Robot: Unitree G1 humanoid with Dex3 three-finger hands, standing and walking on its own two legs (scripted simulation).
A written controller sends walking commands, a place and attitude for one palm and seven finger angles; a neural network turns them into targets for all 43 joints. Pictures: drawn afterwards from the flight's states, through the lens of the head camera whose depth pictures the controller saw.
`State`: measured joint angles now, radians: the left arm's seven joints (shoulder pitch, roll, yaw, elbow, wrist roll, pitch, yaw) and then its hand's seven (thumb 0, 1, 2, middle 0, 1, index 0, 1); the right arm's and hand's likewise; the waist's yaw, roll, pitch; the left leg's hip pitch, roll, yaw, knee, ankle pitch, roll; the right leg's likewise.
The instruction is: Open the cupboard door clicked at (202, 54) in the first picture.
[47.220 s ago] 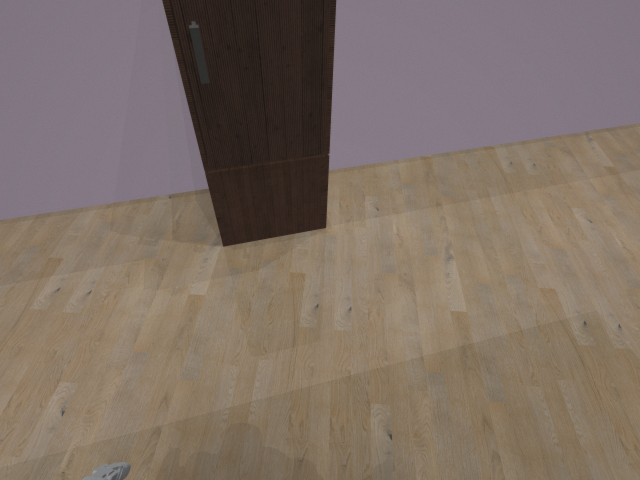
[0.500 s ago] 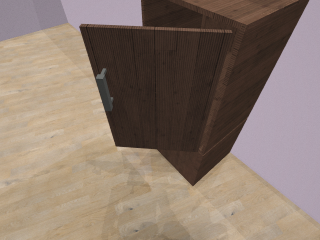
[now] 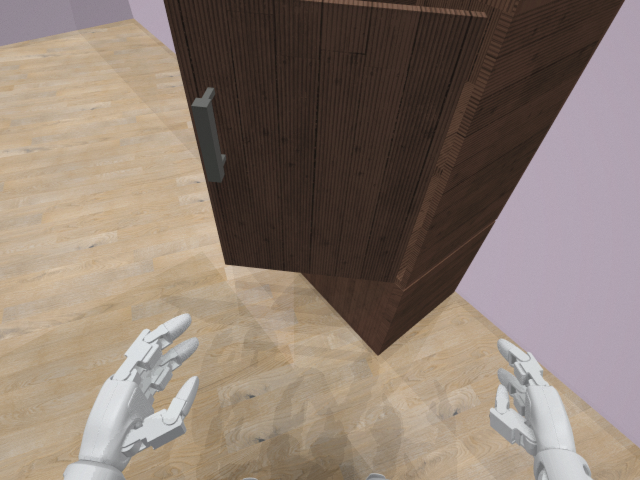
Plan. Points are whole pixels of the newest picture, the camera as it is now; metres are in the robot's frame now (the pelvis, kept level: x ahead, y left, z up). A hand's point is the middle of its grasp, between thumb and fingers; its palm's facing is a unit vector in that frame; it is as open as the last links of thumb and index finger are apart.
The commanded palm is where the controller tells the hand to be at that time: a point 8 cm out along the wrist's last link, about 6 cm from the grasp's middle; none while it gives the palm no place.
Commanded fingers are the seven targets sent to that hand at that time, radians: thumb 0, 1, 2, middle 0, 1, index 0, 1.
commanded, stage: raise the hand with hooked fingers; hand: left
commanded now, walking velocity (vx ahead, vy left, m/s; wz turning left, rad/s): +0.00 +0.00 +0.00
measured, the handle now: (213, 136) +0.59 +0.22 +0.10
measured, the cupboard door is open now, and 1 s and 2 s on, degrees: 45 45 45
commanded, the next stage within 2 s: move the hooked fingers beside the handle in 1.72 s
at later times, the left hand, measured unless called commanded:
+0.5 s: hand (108, 368) +0.22 +0.25 +0.05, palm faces +0.04 -1.00 -0.04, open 11.3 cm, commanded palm +0.20 +0.30 +0.06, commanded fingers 0.00 -0.15 0.45 -0.28 -0.98 -0.28 -0.98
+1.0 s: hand (71, 314) +0.26 +0.29 +0.09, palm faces +0.00 -1.00 -0.05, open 13.8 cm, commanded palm +0.24 +0.34 +0.10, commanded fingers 0.00 -0.50 0.30 -0.30 -1.20 -0.30 -1.20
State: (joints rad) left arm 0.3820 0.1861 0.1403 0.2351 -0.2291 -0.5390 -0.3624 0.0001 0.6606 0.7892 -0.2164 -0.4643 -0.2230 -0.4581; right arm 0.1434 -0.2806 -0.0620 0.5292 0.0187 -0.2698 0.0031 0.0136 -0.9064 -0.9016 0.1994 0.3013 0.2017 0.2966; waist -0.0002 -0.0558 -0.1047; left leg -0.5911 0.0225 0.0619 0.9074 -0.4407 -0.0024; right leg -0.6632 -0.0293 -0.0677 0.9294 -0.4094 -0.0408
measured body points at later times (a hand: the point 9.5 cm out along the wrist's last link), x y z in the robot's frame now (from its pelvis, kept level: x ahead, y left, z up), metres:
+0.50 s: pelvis -0.01 +0.02 +0.00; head +0.03 +0.03 +0.44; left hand +0.21 +0.30 +0.06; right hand +0.13 -0.21 -0.09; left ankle +0.00 +0.12 -0.69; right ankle +0.03 -0.09 -0.69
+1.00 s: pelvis +0.01 +0.03 +0.02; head +0.03 +0.03 +0.46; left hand +0.26 +0.34 +0.10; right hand +0.19 -0.20 -0.05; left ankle +0.00 +0.12 -0.69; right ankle +0.03 -0.09 -0.69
